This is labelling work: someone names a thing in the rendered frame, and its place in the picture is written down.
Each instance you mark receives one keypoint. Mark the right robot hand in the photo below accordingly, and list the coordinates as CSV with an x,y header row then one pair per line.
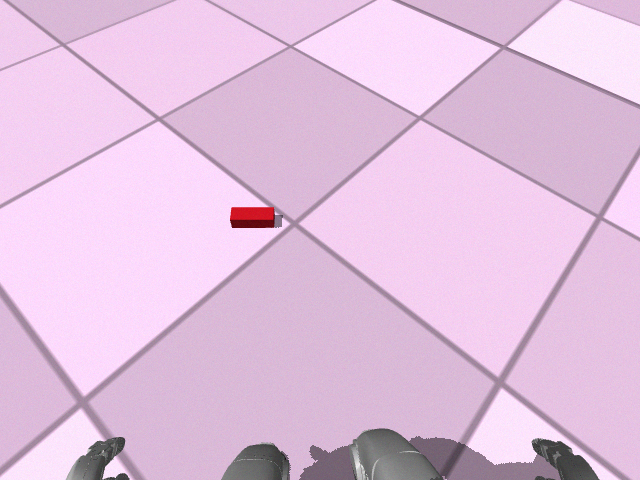
x,y
560,456

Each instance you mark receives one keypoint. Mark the left robot hand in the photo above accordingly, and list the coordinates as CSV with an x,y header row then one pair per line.
x,y
99,455

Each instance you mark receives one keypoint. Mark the carton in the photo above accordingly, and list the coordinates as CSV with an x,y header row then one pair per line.
x,y
252,217

